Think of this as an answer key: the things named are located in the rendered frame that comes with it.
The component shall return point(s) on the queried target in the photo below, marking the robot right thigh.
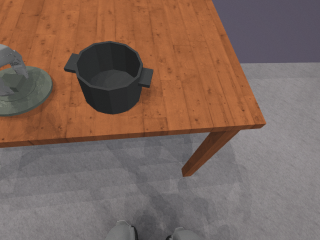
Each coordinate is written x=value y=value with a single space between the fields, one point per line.
x=184 y=235

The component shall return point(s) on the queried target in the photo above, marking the pot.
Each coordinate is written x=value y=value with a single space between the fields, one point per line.
x=111 y=76

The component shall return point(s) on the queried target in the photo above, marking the left robot shin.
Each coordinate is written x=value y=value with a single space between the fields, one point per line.
x=121 y=222

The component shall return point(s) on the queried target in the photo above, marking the left robot hand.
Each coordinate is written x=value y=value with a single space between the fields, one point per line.
x=12 y=57

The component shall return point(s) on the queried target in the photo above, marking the table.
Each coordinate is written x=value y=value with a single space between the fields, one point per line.
x=197 y=85

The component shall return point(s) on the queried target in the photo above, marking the knob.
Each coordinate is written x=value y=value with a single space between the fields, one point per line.
x=14 y=81

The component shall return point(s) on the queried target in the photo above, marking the lid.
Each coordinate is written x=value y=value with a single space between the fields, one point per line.
x=35 y=90

